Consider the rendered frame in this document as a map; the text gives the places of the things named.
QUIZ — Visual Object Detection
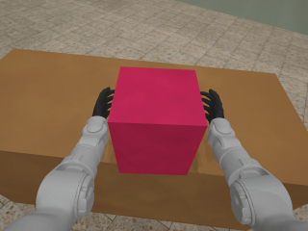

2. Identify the robot right forearm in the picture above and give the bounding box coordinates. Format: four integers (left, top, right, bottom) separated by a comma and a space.
207, 117, 294, 212

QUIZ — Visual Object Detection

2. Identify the left robot hand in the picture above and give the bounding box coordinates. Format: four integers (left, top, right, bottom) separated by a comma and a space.
92, 87, 115, 119

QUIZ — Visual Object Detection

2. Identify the left robot upper arm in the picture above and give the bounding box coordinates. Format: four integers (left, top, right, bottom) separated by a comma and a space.
2, 169, 94, 231

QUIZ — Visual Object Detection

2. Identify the right robot hand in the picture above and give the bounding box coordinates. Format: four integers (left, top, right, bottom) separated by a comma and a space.
200, 89, 224, 124

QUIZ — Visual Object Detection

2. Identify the robot left forearm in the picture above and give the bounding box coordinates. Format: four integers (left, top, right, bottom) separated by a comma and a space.
36, 115, 109, 208

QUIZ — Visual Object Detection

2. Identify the carton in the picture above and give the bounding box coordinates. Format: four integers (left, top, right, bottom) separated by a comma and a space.
108, 66, 208, 175

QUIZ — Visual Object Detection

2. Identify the right robot upper arm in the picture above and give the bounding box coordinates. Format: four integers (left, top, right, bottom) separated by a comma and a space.
229, 174, 308, 231

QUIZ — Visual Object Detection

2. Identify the pedestal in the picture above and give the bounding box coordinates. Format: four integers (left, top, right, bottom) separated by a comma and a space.
0, 48, 308, 231

